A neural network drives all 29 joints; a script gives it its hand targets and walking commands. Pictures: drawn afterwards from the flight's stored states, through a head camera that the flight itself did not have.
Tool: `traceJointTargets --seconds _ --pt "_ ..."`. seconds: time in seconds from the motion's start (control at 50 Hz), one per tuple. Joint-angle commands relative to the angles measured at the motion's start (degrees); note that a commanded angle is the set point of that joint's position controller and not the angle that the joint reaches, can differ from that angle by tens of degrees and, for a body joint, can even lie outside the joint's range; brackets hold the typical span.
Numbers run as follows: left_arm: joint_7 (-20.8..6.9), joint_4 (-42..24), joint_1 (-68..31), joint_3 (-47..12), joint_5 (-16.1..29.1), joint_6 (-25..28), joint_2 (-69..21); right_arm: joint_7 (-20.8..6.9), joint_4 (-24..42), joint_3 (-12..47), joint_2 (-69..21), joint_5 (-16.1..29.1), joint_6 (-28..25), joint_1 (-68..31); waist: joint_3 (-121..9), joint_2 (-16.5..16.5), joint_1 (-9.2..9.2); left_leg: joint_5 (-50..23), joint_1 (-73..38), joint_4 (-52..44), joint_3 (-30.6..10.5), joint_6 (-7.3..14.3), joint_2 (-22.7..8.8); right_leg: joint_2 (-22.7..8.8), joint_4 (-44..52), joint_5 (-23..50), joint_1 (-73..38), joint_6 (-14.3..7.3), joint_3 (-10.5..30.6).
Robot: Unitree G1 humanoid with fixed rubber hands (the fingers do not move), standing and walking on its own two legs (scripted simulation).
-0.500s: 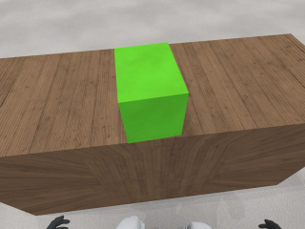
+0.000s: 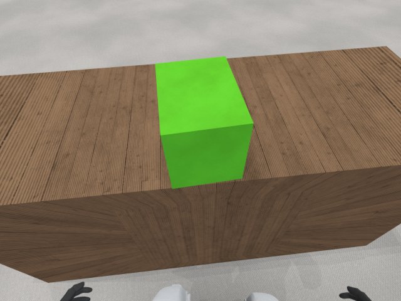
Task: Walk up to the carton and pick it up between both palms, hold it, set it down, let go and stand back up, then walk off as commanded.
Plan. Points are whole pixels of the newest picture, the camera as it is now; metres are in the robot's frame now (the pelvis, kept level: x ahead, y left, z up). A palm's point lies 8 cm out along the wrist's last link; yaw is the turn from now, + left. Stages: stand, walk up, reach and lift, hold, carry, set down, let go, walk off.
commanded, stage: walk up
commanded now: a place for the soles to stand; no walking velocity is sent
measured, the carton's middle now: (199, 121) +0.48 +0.02 +0.07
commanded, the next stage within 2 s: reach and lift in 1.10 s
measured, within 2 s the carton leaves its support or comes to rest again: neither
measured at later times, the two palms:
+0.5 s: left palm out of the picture +0.10 +0.30 -0.08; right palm out of the picture +0.09 -0.31 -0.09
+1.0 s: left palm out of the picture +0.10 +0.29 -0.08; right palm out of the picture +0.10 -0.31 -0.09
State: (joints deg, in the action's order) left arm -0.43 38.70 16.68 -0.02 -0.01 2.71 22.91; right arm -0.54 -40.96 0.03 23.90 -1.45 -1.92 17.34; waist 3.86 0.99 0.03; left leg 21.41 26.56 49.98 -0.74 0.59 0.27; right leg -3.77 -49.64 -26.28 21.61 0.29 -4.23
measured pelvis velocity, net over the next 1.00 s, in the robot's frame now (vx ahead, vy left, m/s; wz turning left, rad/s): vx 0.00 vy -0.01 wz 0.02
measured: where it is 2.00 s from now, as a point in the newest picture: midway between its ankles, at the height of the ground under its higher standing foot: outside the picture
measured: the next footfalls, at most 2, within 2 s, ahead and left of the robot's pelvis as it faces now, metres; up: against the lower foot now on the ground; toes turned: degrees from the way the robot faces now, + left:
none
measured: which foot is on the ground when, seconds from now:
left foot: down 0.00-1.00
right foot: down 0.00-1.00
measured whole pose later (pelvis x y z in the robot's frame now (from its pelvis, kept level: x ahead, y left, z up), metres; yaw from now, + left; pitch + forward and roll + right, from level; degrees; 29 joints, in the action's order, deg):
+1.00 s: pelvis +0.00 -0.01 +0.00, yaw +1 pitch -1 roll +0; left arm -0.4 38.8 16.0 0.0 0.0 1.6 22.9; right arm -0.2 -41.1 0.0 23.9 -0.7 -3.5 16.8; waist 3.9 0.7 0.0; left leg 21.9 26.5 49.9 -1.8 0.9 0.4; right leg -3.5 -49.7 -26.9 21.3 -0.1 -5.0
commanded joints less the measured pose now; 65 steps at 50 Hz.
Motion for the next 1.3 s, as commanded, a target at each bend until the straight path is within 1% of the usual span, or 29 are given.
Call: traceJointTargets --seconds 0.0,0.04,0.08,0.14,0.18,0.22,0.26,0.3,0.34,0.4,0.42,0.46,0.5,0.52,0.54,0.56,0.6,0.64,0.66,0.7,0.76,0.84,0.88,0.96,1.02,1.08,1.1,1.14,1.28 --pt "1.69 -1.21 -6.41 4.88 0.6 0.81 11.43 0.83 0.06 -6.21 16.73 -0.44 -2.86 3.59 -7.29 4.84 1.6 -16.34 -12.81 -20.03 -29.14 11.67 -12.52 1.32 -2.51 0.64 9.15 -2.06 2.64" --pt "1.81 0.18 -4.4 4.81 0.7 1.1 11.68 1.01 0.03 -5.63 16.21 -0.01 -2.37 0.97 -5.34 4.01 -0.08 -11.71 -9.15 -20.86 -30.68 14.41 -13.71 1.6 1.46 -5.85 6.54 -2.98 3.81" --pt "1.91 1.4 -1.35 4.82 -0.38 2.05 12.26 0.83 1.66 -4.66 13.2 0.03 -1.74 -3.92 -5.01 2.67 -2.09 -9.9 -0.5 -17.26 -22.84 10.37 -9.34 0.1 9.28 0.13 -2.01 -4.45 6.32" --pt "1.88 2.29 1.3 6.74 -1.43 2.81 18.5 0.65 1.8 -4.63 10.67 0.87 -1.14 -4.28 -3.78 -9.3 -2.62 -5.54 10.25 1.99 -2.86 2.1 0.91 -14.61 22.52 2.23 -9.95 -12.51 23.42" --pt "1.88 0.8 -2.48 7.09 -1.32 2.3 19.03 0.56 1.05 -5.07 12.13 0.13 -1.05 -1.19 -4.09 -9.34 -0.44 6.23 6.23 -0.33 0.02 2.04 -1.44 -18.21 20.21 11.19 -6.65 -15.07 22.14" --pt "1.77 -0.27 -5.42 6.19 -0.95 1.73 16.55 0.34 0.5 -5.29 12.9 -0.12 -1.94 1.07 -5.63 -5.71 0.93 -8.54 -3.31 -8.13 -3.77 4.02 -2.58 -11.25 12.44 13.92 -1.51 -9.9 12.34" --pt "1.74 -1.17 -6.91 5.26 0.26 1.17 12.53 0.72 -0.11 -5.77 15.27 -0.39 -2.63 3.04 -7.63 3.21 1.45 -13.82 -8.64 -17.65 -20.11 7.75 -8.65 -1.15 -0.68 8.97 4.22 -3.58 2.36" --pt "1.89 -0.42 -5.78 4.86 0.83 0.45 11.9 1.02 -0.05 -5.92 16.82 -0.18 -2.56 2.23 -5.15 5.48 0.98 -12.82 -10.96 -21.86 -31.93 13.47 -13.89 1.5 -0.77 -6.4 9.37 -2.54 3.87" --pt "1.82 0.98 -3.16 4.78 0.1 1.46 11.84 1.05 1.14 -5.07 14.66 -0.2 -2.13 -2.24 -5.27 3.48 -1.46 -9.92 -4.67 -19.65 -26.8 12.46 -11.6 1.3 6.0 -3.1 1.75 -3.6 4.81" --pt "1.82 1.99 0.22 5.86 -1.16 2.48 15.91 0.5 1.96 -4.13 10.79 0.87 -1.52 -5.82 -4.34 -3.94 -2.96 -5.93 9.26 -9.3 -11.72 3.97 -2.5 -6.71 17.68 -2.45 -9.07 -8.27 14.84" --pt "1.85 2.4 1.08 6.52 -1.29 2.54 18.06 0.59 1.49 -4.45 10.21 1.1 -1.32 -4.52 -4.18 -8.25 -2.64 -6.14 8.88 -1.01 -4.54 2.25 0.45 -12.67 21.72 -1.29 -9.32 -11.7 21.39" --pt "1.18 0.23 -5.63 5.98 -1.49 1.38 16.38 0.93 -0.54 -4.55 11.48 1.14 -2.27 -0.49 -4.5 -9.39 0.34 -0.06 -0.42 -6.31 -0.99 2.33 -0.54 -13.03 19.36 1.02 -2.22 -12.54 16.95" --pt "1.04 -0.67 -8.59 5.26 -1.02 0.56 13.28 1.0 -1.37 -5.15 13.14 0.56 -3.36 2.25 -5.41 -2.8 1.79 -4.07 -8.86 -14.66 -11.0 5.07 -3.7 -5.62 8.93 3.01 4.92 -6.68 7.7" --pt "0.88 -1.23 -8.26 5.01 -0.34 0.08 11.4 1.3 -1.04 -5.59 15.23 -0.09 -3.92 2.83 -5.31 3.02 1.45 -3.18 -9.23 -20.78 -25.01 7.87 -9.81 -0.14 -0.35 1.4 7.7 -3.65 3.19" --pt "1.0 -0.95 -6.73 5.05 0.17 -0.34 11.64 1.57 -0.97 -6.05 17.2 -0.29 -4.0 3.68 -5.32 3.65 1.4 -3.02 -12.27 -23.77 -35.16 11.0 -14.11 1.82 -2.47 -5.25 11.77 -2.84 4.61" --pt "1.17 -0.37 -5.14 5.16 0.42 -0.45 12.44 1.73 -1.55 -5.9 17.73 0.0 -3.87 2.87 -4.18 2.22 0.77 -2.73 -12.03 -23.77 -36.45 12.83 -15.52 1.73 -1.23 -8.41 11.6 -3.02 5.33" --pt "0.98 0.24 -3.44 5.12 -0.42 0.41 11.74 1.8 -0.03 -5.05 15.77 0.08 -3.43 -0.82 -5.13 1.27 -1.1 -4.16 -6.18 -20.5 -29.93 12.32 -12.55 1.04 5.07 -3.79 4.24 -3.99 5.73" --pt "0.92 0.93 -1.36 5.49 -1.13 1.3 13.11 1.39 1.07 -4.01 12.25 0.47 -3.03 -4.8 -5.48 -1.91 -2.97 -6.41 4.13 -13.84 -18.04 6.76 -6.16 -3.06 14.17 0.38 -5.94 -6.16 10.04" --pt "0.98 1.31 -1.17 5.8 -1.67 1.66 15.15 1.24 1.13 -3.92 10.34 1.08 -2.98 -4.53 -4.84 -7.66 -2.5 -7.29 8.1 -7.79 -10.98 3.61 -2.01 -7.12 18.68 -0.29 -8.69 -8.95 16.38" --pt "0.86 0.85 -3.09 5.92 -1.32 1.57 16.38 1.48 -0.13 -4.14 10.89 1.3 -2.94 -1.74 -5.47 -8.57 -0.83 -6.18 3.29 -2.85 -0.95 1.86 0.02 -13.75 20.5 7.02 -7.24 -13.06 19.58" --pt "1.11 -0.77 -6.77 5.6 -0.69 0.96 14.49 1.31 -0.95 -4.61 12.31 0.75 -3.79 0.6 -8.69 -6.3 0.22 -15.71 -6.74 -9.14 -7.14 4.62 -2.54 -7.04 9.06 15.05 -2.33 -7.61 8.45" --pt "0.95 -0.87 -5.83 5.06 0.33 -0.09 11.82 1.95 -0.82 -5.06 16.0 0.47 -3.95 0.59 -7.13 1.43 -0.19 -12.72 -9.59 -18.83 -29.65 12.0 -12.6 1.14 0.94 -3.14 5.48 -3.53 5.35" --pt "0.95 0.3 -3.61 5.16 -0.18 0.36 12.26 1.9 0.08 -4.5 15.12 0.7 -3.57 -2.34 -6.23 0.43 -1.55 -11.09 -4.77 -17.42 -27.02 11.13 -11.18 0.6 7.02 -0.13 0.27 -4.21 6.72" --pt "0.92 0.78 -2.71 6.06 -1.25 1.42 16.0 1.58 -0.09 -3.98 10.84 1.31 -2.86 -2.56 -5.06 -8.61 -1.27 -7.07 3.98 -1.83 -2.02 2.07 0.19 -12.85 20.38 5.03 -6.87 -12.33 19.18" --pt "0.94 -0.52 -6.86 5.6 -0.92 0.76 14.9 1.29 -0.91 -4.42 12.18 0.59 -3.5 0.4 -6.93 -6.98 0.35 -11.26 -4.94 -8.27 -5.18 3.79 -1.78 -9.66 12.58 11.66 -2.3 -9.59 11.78" --pt "0.94 -1.69 -7.52 5.03 0.19 -0.11 11.6 1.78 -0.77 -5.06 15.16 0.03 -4.11 1.17 -7.96 0.36 -0.01 -12.25 -7.31 -17.39 -24.46 9.6 -10.02 -0.19 1.17 3.41 2.49 -3.69 4.17" --pt "2.15 -5.89 -24.41 7.08 -4.06 -13.53 6.71 -1.28 -13.17 -12.68 2.66 -8.32 -13.73 -24.79 -1.62 0.87 1.31 1.56 7.59 -14.07 -0.85 -2.62 -4.25 5.51 6.65 2.07 0.1 -5.23 -1.9" --pt "2.74 -8.08 -20.51 6.09 -5.49 -19.21 4.83 -3.53 -17.64 -14.94 7.94 -9.19 -15.03 -19.54 -0.97 0.48 3.25 11.04 9.79 -14.38 -0.3 0.09 -5.54 5.66 0.42 3.14 -2.21 -4.37 -2.59" --pt "3.76 -23.83 -17.4 8.71 -2.9 -18.94 5.9 -2.66 -9.31 -14.99 8.37 -4.4 -17.79 -17.51 -11.66 -3.46 2.21 -11.19 -14.68 -14.81 -0.55 -2.21 -3.27 4.3 13.0 16.18 -0.66 -3.71 0.21"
